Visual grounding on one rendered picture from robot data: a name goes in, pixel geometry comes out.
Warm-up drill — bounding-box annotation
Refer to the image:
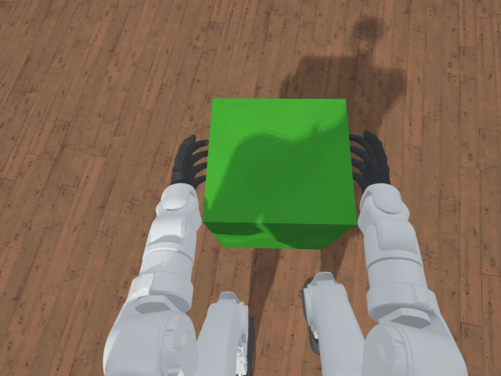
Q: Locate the right robot upper arm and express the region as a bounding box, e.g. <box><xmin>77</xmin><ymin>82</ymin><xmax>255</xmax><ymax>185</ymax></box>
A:
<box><xmin>361</xmin><ymin>322</ymin><xmax>467</xmax><ymax>376</ymax></box>

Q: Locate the right robot forearm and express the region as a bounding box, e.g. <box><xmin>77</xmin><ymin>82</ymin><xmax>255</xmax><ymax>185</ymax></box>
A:
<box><xmin>358</xmin><ymin>183</ymin><xmax>468</xmax><ymax>376</ymax></box>

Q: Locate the left robot upper arm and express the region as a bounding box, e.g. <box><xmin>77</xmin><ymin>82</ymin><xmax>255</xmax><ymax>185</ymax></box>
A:
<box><xmin>104</xmin><ymin>309</ymin><xmax>199</xmax><ymax>376</ymax></box>

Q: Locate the robot left hand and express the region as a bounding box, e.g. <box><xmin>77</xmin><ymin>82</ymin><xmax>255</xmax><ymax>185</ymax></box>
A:
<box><xmin>171</xmin><ymin>135</ymin><xmax>209</xmax><ymax>189</ymax></box>

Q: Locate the left robot foot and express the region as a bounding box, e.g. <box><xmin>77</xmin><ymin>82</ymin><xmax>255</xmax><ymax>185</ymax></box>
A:
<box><xmin>236</xmin><ymin>315</ymin><xmax>254</xmax><ymax>376</ymax></box>

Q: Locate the left robot forearm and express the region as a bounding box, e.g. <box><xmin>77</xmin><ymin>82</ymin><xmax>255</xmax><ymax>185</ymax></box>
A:
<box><xmin>103</xmin><ymin>183</ymin><xmax>202</xmax><ymax>375</ymax></box>

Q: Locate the carton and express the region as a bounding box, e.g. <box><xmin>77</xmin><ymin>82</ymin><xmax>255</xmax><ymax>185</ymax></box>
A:
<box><xmin>203</xmin><ymin>99</ymin><xmax>357</xmax><ymax>250</ymax></box>

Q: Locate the robot right thigh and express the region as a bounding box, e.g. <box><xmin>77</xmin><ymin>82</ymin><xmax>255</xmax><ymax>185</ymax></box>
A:
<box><xmin>304</xmin><ymin>280</ymin><xmax>365</xmax><ymax>376</ymax></box>

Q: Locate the robot right hand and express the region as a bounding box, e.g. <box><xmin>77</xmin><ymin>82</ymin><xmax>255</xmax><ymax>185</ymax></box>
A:
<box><xmin>349</xmin><ymin>130</ymin><xmax>391</xmax><ymax>194</ymax></box>

